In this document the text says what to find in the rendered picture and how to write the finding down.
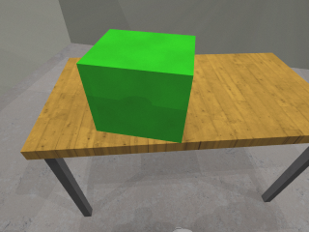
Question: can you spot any carton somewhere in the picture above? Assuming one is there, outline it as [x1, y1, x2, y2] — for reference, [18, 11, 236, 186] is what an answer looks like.
[76, 29, 196, 143]

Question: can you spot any table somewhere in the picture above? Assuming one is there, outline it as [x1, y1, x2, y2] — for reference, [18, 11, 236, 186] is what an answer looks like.
[20, 52, 309, 217]

